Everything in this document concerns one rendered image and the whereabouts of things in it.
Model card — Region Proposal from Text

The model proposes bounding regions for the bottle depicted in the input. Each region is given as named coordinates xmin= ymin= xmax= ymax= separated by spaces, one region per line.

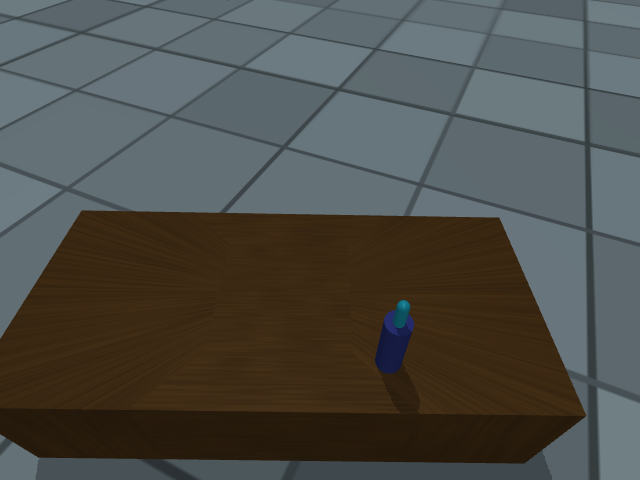
xmin=375 ymin=300 xmax=414 ymax=374

